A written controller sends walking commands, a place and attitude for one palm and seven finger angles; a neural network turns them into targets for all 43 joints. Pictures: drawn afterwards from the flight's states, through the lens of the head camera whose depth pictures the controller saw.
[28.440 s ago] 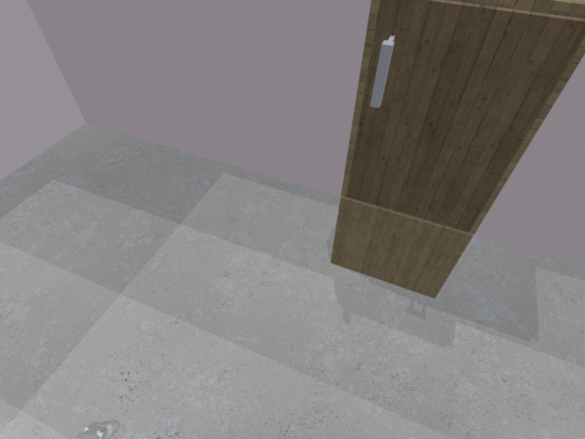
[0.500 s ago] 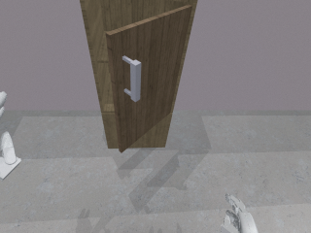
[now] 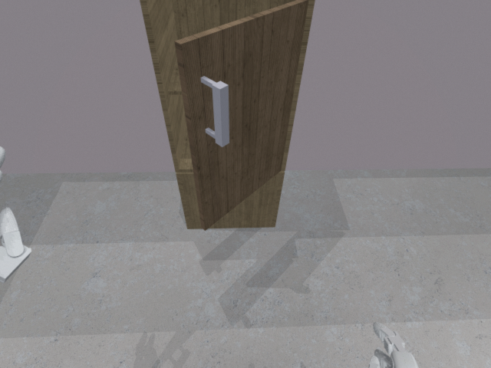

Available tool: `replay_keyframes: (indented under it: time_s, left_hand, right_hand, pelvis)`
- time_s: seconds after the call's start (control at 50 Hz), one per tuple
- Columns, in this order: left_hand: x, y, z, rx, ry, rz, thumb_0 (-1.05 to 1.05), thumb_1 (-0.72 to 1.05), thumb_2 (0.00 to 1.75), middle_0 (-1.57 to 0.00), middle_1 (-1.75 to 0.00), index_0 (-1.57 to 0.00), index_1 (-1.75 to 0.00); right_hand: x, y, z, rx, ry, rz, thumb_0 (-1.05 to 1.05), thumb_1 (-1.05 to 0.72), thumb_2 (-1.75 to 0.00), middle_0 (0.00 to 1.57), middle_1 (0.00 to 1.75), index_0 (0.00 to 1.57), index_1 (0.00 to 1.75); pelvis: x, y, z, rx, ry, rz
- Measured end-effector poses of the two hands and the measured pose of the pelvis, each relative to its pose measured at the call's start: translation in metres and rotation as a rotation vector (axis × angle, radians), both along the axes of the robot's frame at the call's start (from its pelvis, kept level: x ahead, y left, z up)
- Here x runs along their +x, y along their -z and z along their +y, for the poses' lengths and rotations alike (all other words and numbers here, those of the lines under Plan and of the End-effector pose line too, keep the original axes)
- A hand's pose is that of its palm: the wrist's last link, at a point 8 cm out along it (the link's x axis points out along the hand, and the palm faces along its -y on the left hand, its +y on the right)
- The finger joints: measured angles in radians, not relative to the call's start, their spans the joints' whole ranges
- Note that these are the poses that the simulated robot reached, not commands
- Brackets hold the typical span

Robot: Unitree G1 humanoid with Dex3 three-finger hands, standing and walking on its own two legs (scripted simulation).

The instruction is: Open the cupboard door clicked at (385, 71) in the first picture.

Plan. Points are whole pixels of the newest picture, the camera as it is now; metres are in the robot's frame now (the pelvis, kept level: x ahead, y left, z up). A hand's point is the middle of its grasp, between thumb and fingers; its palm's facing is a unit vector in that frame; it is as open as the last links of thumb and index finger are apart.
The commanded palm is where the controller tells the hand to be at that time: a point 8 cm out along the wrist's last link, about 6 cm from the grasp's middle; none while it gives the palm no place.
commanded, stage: let the arm hang, fingers relaxed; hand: left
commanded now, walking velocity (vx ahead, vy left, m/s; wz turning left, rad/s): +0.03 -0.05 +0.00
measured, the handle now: (214, 112) +0.60 +0.09 +0.11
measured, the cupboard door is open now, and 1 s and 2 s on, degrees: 44 44 44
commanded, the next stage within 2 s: look to check the result in 1.16 s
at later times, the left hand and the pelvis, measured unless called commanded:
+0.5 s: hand out of the picture +0.00 +0.19 -0.17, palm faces +0.13 -0.97 -0.19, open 7.1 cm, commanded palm none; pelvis +0.01 +0.01 +0.01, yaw +5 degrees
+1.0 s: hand out of the picture +0.04 +0.20 -0.15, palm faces +0.06 -0.97 -0.23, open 7.3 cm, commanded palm none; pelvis +0.02 +0.02 +0.02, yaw +2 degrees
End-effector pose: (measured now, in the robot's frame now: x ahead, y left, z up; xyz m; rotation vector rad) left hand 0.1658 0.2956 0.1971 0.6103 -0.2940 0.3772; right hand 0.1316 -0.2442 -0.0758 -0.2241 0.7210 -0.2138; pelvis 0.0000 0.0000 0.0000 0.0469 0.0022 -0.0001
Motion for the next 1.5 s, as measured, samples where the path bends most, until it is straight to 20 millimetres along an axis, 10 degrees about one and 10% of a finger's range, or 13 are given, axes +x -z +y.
replay_keyframes:
  time_s: [0.08,0.18,0.3,0.4,0.62,1.02,1.5]
  left_hand:
    - [0.008,0.0,-0.005,0.05,-0.007,0.029,0.01,0.89,0.9,-0.21,-0.3,-0.21,-0.31]
    - [0.011,0.129,-0.002,-0.217,-0.111,0.559,0.0,0.9,0.9,-0.2,-0.3,-0.2,-0.3]
    - [-0.079,0.284,-0.06,-0.554,-0.172,1.222,0.01,0.91,0.9,-0.2,-0.3,-0.2,-0.3]
    - [-0.14,0.332,-0.065,-0.707,-0.268,1.408,-0.02,0.99,0.9,-0.21,-0.3,-0.21,-0.3]
    - [-0.199,0.32,-0.05,-0.722,-0.41,1.602,0.0,0.93,0.9,-0.2,-0.3,-0.2,-0.3]
    - [-0.135,0.317,-0.052,-0.656,-0.323,1.518,0.01,0.92,0.9,-0.2,-0.3,-0.2,-0.3]
    - [-0.166,0.322,-0.07,-0.713,-0.357,1.609,0.01,0.91,0.9,-0.2,-0.3,-0.2,-0.3]
  right_hand:
    - [0.006,0.018,0.01,0.081,-0.039,0.014,0.01,-0.9,-0.9,0.2,0.3,0.2,0.3]
    - [0.005,0.048,0.018,0.157,-0.119,0.204,0.01,-0.9,-0.9,0.2,0.3,0.2,0.3]
    - [-0.024,0.051,0.023,0.166,-0.089,0.342,0.01,-0.9,-0.9,0.2,0.3,0.2,0.3]
    - [-0.067,0.057,0.019,0.089,-0.053,0.496,0.01,-0.91,-0.9,0.2,0.3,0.2,0.3]
    - [-0.106,0.059,0.028,0.093,-0.028,0.686,0.01,-0.91,-0.9,0.2,0.3,0.2,0.29]
    - [-0.118,0.067,0.054,0.181,0.016,0.703,0.01,-0.91,-0.9,0.2,0.3,0.2,0.29]
    - [-0.118,0.064,0.05,0.172,0.031,0.733,0.0,-0.9,-0.9,0.2,0.3,0.19,0.29]
  pelvis:
    - [0.005,0.006,-0.007,-0.021,-0.023,-0.017]
    - [0.001,0.002,-0.005,0.004,-0.073,-0.013]
    - [-0.003,-0.004,-0.003,-0.005,-0.059,-0.033]
    - [0.0,0.003,0.001,-0.073,-0.08,-0.029]
    - [0.012,-0.013,0.013,-0.049,-0.068,-0.021]
    - [0.021,-0.016,0.016,-0.035,-0.036,-0.039]
    - [0.028,-0.016,0.012,-0.039,-0.037,-0.032]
